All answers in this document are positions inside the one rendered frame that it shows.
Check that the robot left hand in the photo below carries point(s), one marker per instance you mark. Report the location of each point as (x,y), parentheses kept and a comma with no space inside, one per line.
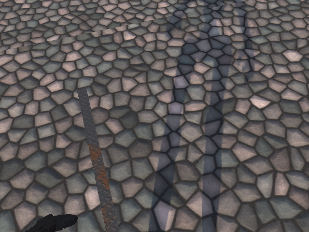
(52,223)

